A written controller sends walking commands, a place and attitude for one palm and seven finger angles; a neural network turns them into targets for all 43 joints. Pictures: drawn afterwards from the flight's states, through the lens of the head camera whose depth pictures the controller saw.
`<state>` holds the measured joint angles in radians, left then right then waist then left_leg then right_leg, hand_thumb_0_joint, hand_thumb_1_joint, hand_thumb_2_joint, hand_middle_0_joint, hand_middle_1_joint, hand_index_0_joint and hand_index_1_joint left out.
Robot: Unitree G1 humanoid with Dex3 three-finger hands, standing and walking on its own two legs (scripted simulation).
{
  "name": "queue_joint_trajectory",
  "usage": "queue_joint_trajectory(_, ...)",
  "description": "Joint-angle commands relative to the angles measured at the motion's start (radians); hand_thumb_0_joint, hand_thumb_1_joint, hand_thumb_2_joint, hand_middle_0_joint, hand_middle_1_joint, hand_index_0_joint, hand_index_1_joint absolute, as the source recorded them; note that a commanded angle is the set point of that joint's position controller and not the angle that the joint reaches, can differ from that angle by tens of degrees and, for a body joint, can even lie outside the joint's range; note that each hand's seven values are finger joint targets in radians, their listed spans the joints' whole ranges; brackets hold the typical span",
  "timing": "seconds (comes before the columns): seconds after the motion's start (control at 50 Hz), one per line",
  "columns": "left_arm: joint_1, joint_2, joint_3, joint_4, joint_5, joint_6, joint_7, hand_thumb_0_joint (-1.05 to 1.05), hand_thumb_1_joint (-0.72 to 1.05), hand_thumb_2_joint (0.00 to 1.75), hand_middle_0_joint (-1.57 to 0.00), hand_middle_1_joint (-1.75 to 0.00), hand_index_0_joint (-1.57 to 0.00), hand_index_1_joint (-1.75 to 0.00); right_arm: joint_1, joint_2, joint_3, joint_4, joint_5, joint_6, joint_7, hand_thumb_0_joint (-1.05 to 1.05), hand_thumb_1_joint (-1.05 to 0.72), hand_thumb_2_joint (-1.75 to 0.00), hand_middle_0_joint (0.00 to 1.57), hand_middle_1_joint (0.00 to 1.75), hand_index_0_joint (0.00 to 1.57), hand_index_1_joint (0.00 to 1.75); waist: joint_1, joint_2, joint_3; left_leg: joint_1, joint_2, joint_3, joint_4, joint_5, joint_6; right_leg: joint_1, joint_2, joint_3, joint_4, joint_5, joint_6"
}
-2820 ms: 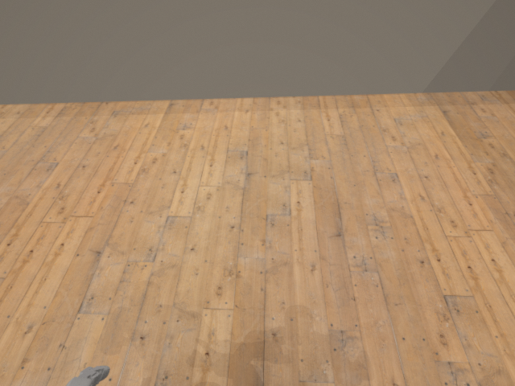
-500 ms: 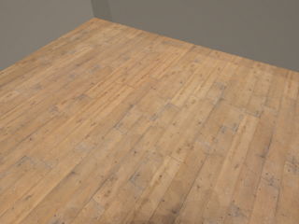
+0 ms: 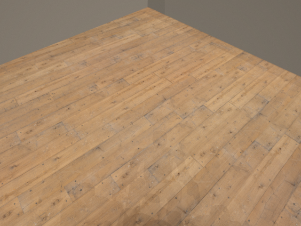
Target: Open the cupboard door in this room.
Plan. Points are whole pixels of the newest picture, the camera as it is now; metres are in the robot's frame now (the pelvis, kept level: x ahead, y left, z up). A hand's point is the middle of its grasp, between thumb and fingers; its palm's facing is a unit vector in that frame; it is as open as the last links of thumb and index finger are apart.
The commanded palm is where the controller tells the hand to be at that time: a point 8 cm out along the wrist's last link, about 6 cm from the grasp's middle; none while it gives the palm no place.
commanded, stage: turn or walk to find it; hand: left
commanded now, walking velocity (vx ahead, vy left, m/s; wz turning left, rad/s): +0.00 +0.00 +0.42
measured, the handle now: out of the picture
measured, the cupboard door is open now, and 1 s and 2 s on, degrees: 0 0 0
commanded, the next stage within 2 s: none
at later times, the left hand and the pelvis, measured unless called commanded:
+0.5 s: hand out of the picture +0.05 +0.22 -0.14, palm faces +0.19 -0.95 -0.26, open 7.3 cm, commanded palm none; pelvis -0.03 +0.00 +0.01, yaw +10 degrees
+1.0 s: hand out of the picture -0.14 +0.20 -0.18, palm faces +0.46 -0.86 -0.22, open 7.3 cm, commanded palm none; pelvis -0.08 +0.00 +0.00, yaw +26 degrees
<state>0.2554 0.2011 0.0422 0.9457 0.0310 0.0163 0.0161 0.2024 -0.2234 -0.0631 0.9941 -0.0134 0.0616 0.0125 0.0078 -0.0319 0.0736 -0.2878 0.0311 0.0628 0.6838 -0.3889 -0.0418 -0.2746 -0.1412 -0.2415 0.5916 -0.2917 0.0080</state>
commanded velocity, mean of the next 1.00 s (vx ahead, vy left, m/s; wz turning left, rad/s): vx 0.00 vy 0.00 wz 0.42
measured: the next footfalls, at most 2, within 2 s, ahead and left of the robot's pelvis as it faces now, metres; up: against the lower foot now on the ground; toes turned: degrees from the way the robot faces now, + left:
left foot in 0.02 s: +0.02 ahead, +0.12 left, +0.00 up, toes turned +5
right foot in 0.52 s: +0.02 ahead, -0.11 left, +0.00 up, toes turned +9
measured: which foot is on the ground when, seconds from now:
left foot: up 0.00-0.00, down 0.02-0.54, up 0.56-0.98, down 1.00-1.00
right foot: down 0.00-0.02, up 0.04-0.50, down 0.52-1.00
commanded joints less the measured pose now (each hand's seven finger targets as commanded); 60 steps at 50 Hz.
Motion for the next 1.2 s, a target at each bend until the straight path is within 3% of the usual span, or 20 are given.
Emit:
queue_joint_trajectory(0.0,0.013,0.107,0.042,-0.091,-0.021,0.007,0.007,0.0,0.9,0.9,-0.2,-0.3,-0.2,-0.3,0.118,-0.213,-0.045,-0.062,-0.006,-0.054,-0.01,0.0,-0.9,-0.9,0.2,0.3,0.2,0.3,-0.05,0.32,-0.147,0.289,0.306,-0.393,-0.358,0.544,0.134,-0.265,-0.002,0.047,0.262,-0.189,0.06)
queue_joint_trajectory(0.02,-0.051,0.103,0.03,-0.109,-0.011,0.017,0.011,0.0,0.9,0.9,-0.2,-0.3,-0.2,-0.3,0.144,-0.255,-0.054,-0.054,-0.006,-0.044,-0.018,0.0,-0.9,-0.9,0.2,0.3,0.2,0.3,-0.074,0.302,-0.129,0.224,0.389,-0.434,-0.366,0.672,0.228,-0.28,0.03,0.136,0.412,-0.353,0.06)
queue_joint_trajectory(0.04,-0.068,0.112,0.036,-0.101,-0.009,0.025,0.01,0.0,0.9,0.9,-0.2,-0.3,-0.2,-0.3,0.118,-0.229,-0.047,-0.05,-0.01,-0.044,-0.024,0.0,-0.9,-0.9,0.2,0.3,0.2,0.3,-0.063,0.225,-0.11,0.158,0.353,-0.361,-0.376,0.549,0.239,-0.258,0.014,0.189,0.476,-0.299,0.048)
queue_joint_trajectory(0.06,-0.07,0.105,0.04,-0.084,-0.007,0.028,0.008,0.0,0.9,0.9,-0.2,-0.3,-0.2,-0.3,0.07,-0.197,-0.04,-0.06,-0.011,-0.049,-0.032,0.0,-0.9,-0.9,0.2,0.3,0.2,0.3,-0.044,0.282,-0.088,0.125,0.293,-0.339,-0.383,0.481,0.217,-0.282,0.011,0.211,0.506,-0.239,0.051)
queue_joint_trajectory(0.12,-0.045,0.113,0.044,-0.049,-0.01,0.022,-0.004,0.0,0.9,0.9,-0.2,-0.3,-0.2,-0.3,0.008,-0.157,-0.019,-0.084,-0.007,-0.058,-0.04,0.0,-0.9,-0.9,0.2,0.3,0.2,0.3,-0.014,0.185,-0.048,0.127,0.206,-0.26,-0.369,0.564,0.185,-0.279,0.029,0.218,0.536,-0.107,0.065)
queue_joint_trajectory(0.36,-0.114,0.091,0.032,-0.088,-0.02,0.019,0.007,0.0,0.9,0.9,-0.2,-0.3,-0.2,-0.3,0.057,-0.174,-0.038,-0.082,-0.014,-0.046,-0.034,0.0,-0.9,-0.9,0.2,0.3,0.2,0.3,-0.045,0.167,-0.078,0.136,0.194,-0.393,-0.349,0.533,0.227,-0.14,0.085,0.225,0.225,-0.163,0.07)
queue_joint_trajectory(0.46,-0.01,0.101,0.036,-0.073,-0.024,0.003,0.014,0.0,0.9,0.9,-0.2,-0.3,-0.2,-0.3,0.008,-0.172,-0.045,-0.1,-0.008,-0.04,-0.025,0.0,-0.9,-0.9,0.2,0.3,0.2,0.3,0.01,0.146,-0.123,0.016,0.131,-0.394,-0.268,0.458,0.172,0.099,0.112,0.208,-0.106,0.027,0.051)
queue_joint_trajectory(0.48,0.015,0.126,0.042,-0.07,-0.021,-0.006,0.019,0.0,0.9,0.9,-0.2,-0.3,-0.2,-0.3,0.013,-0.144,-0.042,-0.106,-0.001,-0.04,-0.021,0.0,-0.9,-0.9,0.2,0.3,0.2,0.3,0.021,0.078,-0.139,-0.081,0.086,-0.364,-0.21,0.351,0.127,0.226,0.064,0.246,-0.227,0.097,0.041)
queue_joint_trajectory(0.5,0.034,0.204,0.058,-0.071,-0.006,-0.016,0.026,0.0,0.9,0.9,-0.2,-0.3,-0.2,-0.3,0.03,-0.083,-0.034,-0.119,0.007,-0.041,-0.015,0.0,-0.9,-0.9,0.2,0.3,0.2,0.3,0.027,-0.156,-0.151,-0.258,-0.028,-0.233,-0.038,0.101,0.058,0.35,-0.147,0.454,-0.312,0.078,-0.025)
queue_joint_trajectory(0.52,0.028,0.258,0.063,-0.087,-0.004,-0.014,0.025,0.0,0.9,0.9,-0.2,-0.3,-0.2,-0.3,0.011,-0.079,-0.035,-0.143,-0.001,-0.038,-0.018,0.0,-0.9,-0.9,0.2,0.3,0.2,0.3,0.039,-0.287,-0.114,-0.318,-0.11,-0.118,0.18,-0.171,0.015,0.256,-0.335,0.606,-0.342,0.184,-0.134)
queue_joint_trajectory(0.54,-0.004,0.226,0.056,-0.101,-0.012,-0.011,0.027,0.0,0.9,0.9,-0.2,-0.3,-0.2,-0.3,0.009,-0.12,-0.047,-0.123,-0.012,-0.023,-0.016,0.0,-0.9,-0.9,0.2,0.3,0.2,0.3,0.026,-0.172,-0.094,-0.276,-0.065,-0.165,0.348,-0.146,0.019,0.134,-0.319,0.534,-0.353,0.117,-0.167)
queue_joint_trajectory(0.56,-0.068,0.19,0.058,-0.11,-0.013,-0.013,0.032,0.0,0.9,0.9,-0.2,-0.3,-0.2,-0.3,0.02,-0.123,-0.051,-0.109,-0.013,-0.009,-0.01,0.0,-0.9,-0.9,0.2,0.3,0.2,0.3,-0.003,-0.225,-0.053,-0.272,-0.039,-0.175,0.419,-0.102,0.02,0.058,-0.269,0.487,-0.379,0.036,-0.151)
queue_joint_trajectory(0.6,-0.137,0.153,0.036,-0.125,-0.013,-0.015,0.022,0.0,0.9,0.9,-0.2,-0.3,-0.2,-0.3,0.056,-0.101,-0.051,-0.067,-0.015,0.001,0.002,0.0,-0.9,-0.9,0.2,0.3,0.2,0.3,-0.044,-0.11,0.022,-0.256,-0.024,-0.13,0.533,0.017,0.006,-0.018,-0.171,0.347,-0.36,0.016,-0.108)
queue_joint_trajectory(0.68,-0.076,0.143,0.034,-0.105,-0.011,-0.024,0.021,0.0,0.9,0.9,-0.2,-0.3,-0.2,-0.3,0.066,-0.084,-0.044,-0.053,-0.013,0.004,0.006,0.0,-0.9,-0.9,0.2,0.3,0.2,0.3,-0.028,-0.131,0.007,-0.268,-0.004,-0.094,0.529,0.078,-0.024,0.045,-0.146,0.255,-0.34,0.074,-0.096)
queue_joint_trajectory(0.86,0.043,0.209,0.058,-0.046,0.005,-0.016,0.019,0.0,0.9,0.9,-0.2,-0.3,-0.2,-0.3,-0.062,-0.061,-0.016,-0.092,0.004,-0.02,0.002,0.0,-0.9,-0.9,0.2,0.3,0.2,0.3,0.046,-0.163,-0.09,-0.138,0.008,-0.005,0.093,-0.098,-0.018,0.201,-0.227,0.237,-0.214,0.377,-0.156)
queue_joint_trajectory(0.94,0.013,0.206,0.059,-0.037,-0.012,-0.005,0.013,0.0,0.9,0.9,-0.2,-0.3,-0.2,-0.3,0.066,-0.092,-0.018,-0.059,0.005,-0.041,-0.004,0.0,-0.9,-0.9,0.2,0.3,0.2,0.3,-0.029,-0.077,-0.166,0.152,0.002,0.01,-0.276,0.2,0.009,0.082,-0.175,0.122,-0.016,0.358,-0.048)
queue_joint_trajectory(0.98,-0.012,0.091,0.03,-0.095,-0.017,0.01,0.007,0.0,0.9,0.9,-0.2,-0.3,-0.2,-0.3,0.128,-0.253,-0.053,-0.06,-0.002,-0.05,-0.014,0.0,-0.9,-0.9,0.2,0.3,0.2,0.3,-0.062,0.365,-0.157,0.306,0.367,-0.434,-0.363,0.727,0.174,-0.3,0.026,0.085,0.344,-0.346,0.074)
queue_joint_trajectory(1.0,-0.056,0.118,0.031,-0.096,-0.011,0.022,0.011,0.0,0.9,0.9,-0.2,-0.3,-0.2,-0.3,0.136,-0.257,-0.052,-0.051,-0.007,-0.041,-0.019,0.0,-0.9,-0.9,0.2,0.3,0.2,0.3,-0.075,0.238,-0.147,0.227,0.397,-0.381,-0.342,0.694,0.239,-0.26,0.014,0.169,0.452,-0.341,0.055)
queue_joint_trajectory(1.08,-0.049,0.117,0.042,-0.046,-0.012,0.024,-0.003,0.0,0.9,0.9,-0.2,-0.3,-0.2,-0.3,-0.008,-0.166,-0.021,-0.083,-0.007,-0.054,-0.04,0.0,-0.9,-0.9,0.2,0.3,0.2,0.3,-0.016,0.21,-0.055,0.146,0.221,-0.241,-0.346,0.644,0.185,-0.281,0.02,0.215,0.546,-0.128,0.067)
queue_joint_trajectory(1.18,-0.046,0.117,0.039,-0.041,-0.015,0.024,-0.001,0.0,0.9,0.9,-0.2,-0.3,-0.2,-0.3,0.034,-0.166,-0.023,-0.079,-0.002,-0.062,-0.041,0.0,-0.9,-0.9,0.2,0.3,0.2,0.3,-0.021,0.152,-0.086,0.206,0.189,-0.254,-0.349,0.685,0.189,-0.26,0.039,0.22,0.493,-0.085,0.088)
